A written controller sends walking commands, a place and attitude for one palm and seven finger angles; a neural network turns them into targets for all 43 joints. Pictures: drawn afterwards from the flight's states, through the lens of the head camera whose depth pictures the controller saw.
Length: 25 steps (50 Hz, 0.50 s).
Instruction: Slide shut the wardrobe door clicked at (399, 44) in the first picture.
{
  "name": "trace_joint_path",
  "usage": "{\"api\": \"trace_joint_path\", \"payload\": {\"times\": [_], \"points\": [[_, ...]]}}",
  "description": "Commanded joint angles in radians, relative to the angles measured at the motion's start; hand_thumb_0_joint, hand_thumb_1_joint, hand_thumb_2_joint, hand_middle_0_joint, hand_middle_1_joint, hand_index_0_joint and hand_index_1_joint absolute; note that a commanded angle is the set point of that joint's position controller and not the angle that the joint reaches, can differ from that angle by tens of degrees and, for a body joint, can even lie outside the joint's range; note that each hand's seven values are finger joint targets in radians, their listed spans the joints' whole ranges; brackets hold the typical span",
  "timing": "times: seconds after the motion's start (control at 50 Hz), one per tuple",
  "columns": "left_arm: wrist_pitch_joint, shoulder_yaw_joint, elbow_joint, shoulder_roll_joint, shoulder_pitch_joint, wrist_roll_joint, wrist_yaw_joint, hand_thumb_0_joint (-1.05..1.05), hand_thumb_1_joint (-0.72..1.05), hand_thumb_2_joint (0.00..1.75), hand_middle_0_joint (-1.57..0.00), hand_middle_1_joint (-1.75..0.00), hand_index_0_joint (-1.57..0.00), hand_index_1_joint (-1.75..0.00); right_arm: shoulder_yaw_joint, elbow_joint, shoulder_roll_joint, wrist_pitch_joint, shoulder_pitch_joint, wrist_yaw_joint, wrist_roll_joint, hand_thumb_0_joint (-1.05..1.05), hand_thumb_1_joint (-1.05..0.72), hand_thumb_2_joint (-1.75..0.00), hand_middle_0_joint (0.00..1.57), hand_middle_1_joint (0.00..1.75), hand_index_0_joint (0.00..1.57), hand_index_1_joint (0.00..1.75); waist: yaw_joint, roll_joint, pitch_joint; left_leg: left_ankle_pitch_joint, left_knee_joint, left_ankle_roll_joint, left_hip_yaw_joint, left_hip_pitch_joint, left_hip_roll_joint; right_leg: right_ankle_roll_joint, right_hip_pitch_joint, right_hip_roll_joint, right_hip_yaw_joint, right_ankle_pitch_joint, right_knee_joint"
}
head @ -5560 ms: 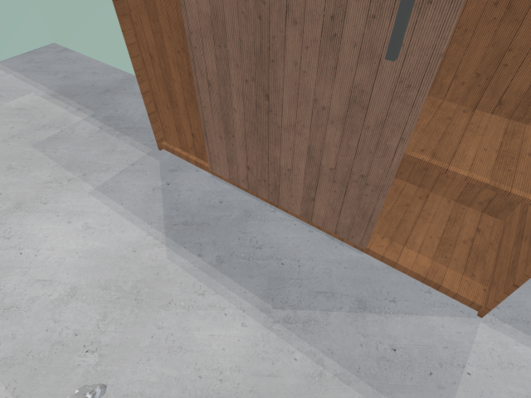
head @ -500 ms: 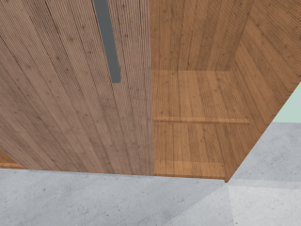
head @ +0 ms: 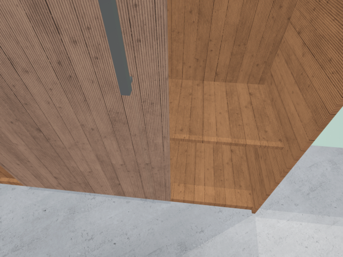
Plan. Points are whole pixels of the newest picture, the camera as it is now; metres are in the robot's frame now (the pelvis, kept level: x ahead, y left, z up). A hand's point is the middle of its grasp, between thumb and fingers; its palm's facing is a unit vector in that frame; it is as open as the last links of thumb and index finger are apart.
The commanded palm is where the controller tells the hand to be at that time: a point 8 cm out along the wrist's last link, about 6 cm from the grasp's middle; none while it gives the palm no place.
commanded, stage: come to a stop and stand still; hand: left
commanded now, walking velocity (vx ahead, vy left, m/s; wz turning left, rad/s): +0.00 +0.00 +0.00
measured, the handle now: (117, 33) +0.52 +0.16 +0.27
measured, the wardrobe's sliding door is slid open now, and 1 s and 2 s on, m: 0.48 0.48 0.48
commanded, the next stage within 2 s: look again from close up in 0.64 s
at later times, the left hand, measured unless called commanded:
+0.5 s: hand out of the picture +0.01 +0.20 -0.17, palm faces +0.03 -0.98 -0.21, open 7.4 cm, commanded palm none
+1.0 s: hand out of the picture +0.03 +0.24 -0.18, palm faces +0.02 -0.97 -0.24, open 7.4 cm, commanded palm none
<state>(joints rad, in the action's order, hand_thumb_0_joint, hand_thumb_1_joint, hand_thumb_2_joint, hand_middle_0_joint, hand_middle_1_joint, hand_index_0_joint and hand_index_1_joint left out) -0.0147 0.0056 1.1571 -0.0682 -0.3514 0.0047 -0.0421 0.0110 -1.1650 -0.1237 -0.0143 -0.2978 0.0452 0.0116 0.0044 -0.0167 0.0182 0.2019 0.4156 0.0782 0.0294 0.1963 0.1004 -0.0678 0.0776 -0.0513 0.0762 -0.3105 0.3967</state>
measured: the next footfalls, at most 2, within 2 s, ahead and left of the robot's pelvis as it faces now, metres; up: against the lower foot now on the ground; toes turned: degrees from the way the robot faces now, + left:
none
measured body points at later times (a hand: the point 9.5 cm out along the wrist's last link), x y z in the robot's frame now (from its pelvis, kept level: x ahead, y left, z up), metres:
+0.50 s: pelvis +0.02 +0.03 +0.00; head +0.03 +0.02 +0.45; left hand +0.01 +0.25 -0.16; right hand +0.01 -0.20 -0.16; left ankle +0.01 +0.17 -0.74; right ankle -0.06 -0.07 -0.74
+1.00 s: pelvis +0.00 +0.05 -0.01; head +0.01 +0.05 +0.44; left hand +0.03 +0.29 -0.16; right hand +0.04 -0.19 -0.16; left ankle +0.01 +0.17 -0.74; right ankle -0.06 -0.07 -0.74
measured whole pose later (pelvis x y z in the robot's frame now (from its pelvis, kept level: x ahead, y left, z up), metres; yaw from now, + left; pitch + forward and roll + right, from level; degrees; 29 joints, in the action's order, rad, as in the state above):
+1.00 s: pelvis +0.00 +0.05 -0.01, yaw -1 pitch -1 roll +0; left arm -0.02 0.00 1.00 -0.17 -0.30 0.02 -0.05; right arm 0.03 -1.01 -0.19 0.00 -0.24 0.02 0.02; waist 0.00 -0.01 0.03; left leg 0.29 0.57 0.00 0.07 0.26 0.04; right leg 0.01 0.14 0.02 0.05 -0.37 0.53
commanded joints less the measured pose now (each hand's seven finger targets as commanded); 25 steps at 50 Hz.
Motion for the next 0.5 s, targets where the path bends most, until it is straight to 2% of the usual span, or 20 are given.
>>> {"api": "trace_joint_path", "payload": {"times": [0.0, 0.1, 0.12, 0.16, 0.28, 0.42, 0.48], "points": [[-0.008, 0.024, -0.012, -0.125, -0.082, -0.001, -0.010, 0.00, 0.90, 0.90, -0.20, -0.30, -0.20, -0.30, 0.008, 0.022, -0.057, 0.014, -0.058, 0.011, -0.002, 0.00, -0.90, -0.90, 0.20, 0.30, 0.20, 0.30, -0.006, 0.037, 0.051, -0.169, 0.000, -0.061, 0.000, -0.053, 0.005, 0.059, 0.089, 0.161, -0.115, 0.431, -0.084], [-0.006, 0.023, -0.014, -0.135, -0.079, 0.001, -0.010, 0.00, 0.90, 0.90, -0.20, -0.30, -0.20, -0.30, 0.008, 0.029, -0.069, 0.015, -0.043, 0.011, -0.002, 0.00, -0.90, -0.90, 0.20, 0.30, 0.20, 0.30, -0.007, 0.035, 0.046, -0.206, 0.001, -0.064, -0.002, -0.066, 0.010, 0.058, 0.077, 0.159, -0.110, 0.466, -0.072], [-0.005, 0.023, -0.011, -0.133, -0.079, 0.001, -0.011, 0.00, 0.90, 0.90, -0.20, -0.30, -0.20, -0.30, 0.007, 0.029, -0.066, 0.016, -0.042, 0.011, -0.002, 0.00, -0.90, -0.90, 0.20, 0.30, 0.20, 0.30, -0.004, 0.051, 0.048, -0.207, 0.003, -0.066, 0.000, -0.061, 0.010, 0.061, 0.071, 0.160, -0.104, 0.470, -0.072], [-0.005, 0.021, -0.013, -0.136, -0.078, 0.001, -0.010, 0.00, 0.90, 0.90, -0.20, -0.30, -0.20, -0.30, 0.006, 0.031, -0.076, 0.016, -0.032, 0.011, -0.002, 0.00, -0.90, -0.90, 0.20, 0.30, 0.20, 0.30, -0.004, 0.040, 0.055, -0.220, -0.001, -0.067, -0.004, -0.072, 0.010, 0.056, 0.081, 0.158, -0.107, 0.470, -0.067], [-0.005, 0.018, -0.019, -0.151, -0.060, 0.001, -0.007, 0.00, 0.90, 0.90, -0.20, -0.30, -0.20, -0.30, 0.004, 0.034, -0.095, 0.023, -0.021, 0.008, 0.000, 0.00, -0.90, -0.90, 0.20, 0.30, 0.20, 0.30, -0.003, 0.010, 0.049, -0.258, -0.021, -0.073, -0.014, -0.089, 0.017, 0.044, 0.077, 0.158, -0.103, 0.408, -0.066], [-0.005, 0.019, -0.029, -0.167, -0.034, 0.001, -0.005, 0.00, 0.90, 0.90, -0.20, -0.30, -0.20, -0.30, 0.004, 0.033, -0.109, 0.029, -0.022, 0.005, -0.001, 0.00, -0.90, -0.90, 0.20, 0.30, 0.20, 0.30, 0.000, 0.027, 0.039, -0.271, -0.042, -0.079, -0.026, -0.090, 0.020, 0.043, 0.060, 0.159, -0.096, 0.356, -0.068], [-0.006, 0.018, -0.030, -0.175, -0.030, 0.000, -0.004, 0.00, 0.90, 0.90, -0.20, -0.30, -0.20, -0.30, 0.002, 0.034, -0.117, 0.032, -0.015, 0.003, -0.001, 0.00, -0.90, -0.90, 0.20, 0.30, 0.20, 0.30, 0.001, 0.015, 0.040, -0.273, -0.053, -0.081, -0.030, -0.098, 0.020, 0.043, 0.068, 0.160, -0.102, 0.339, -0.068]]}}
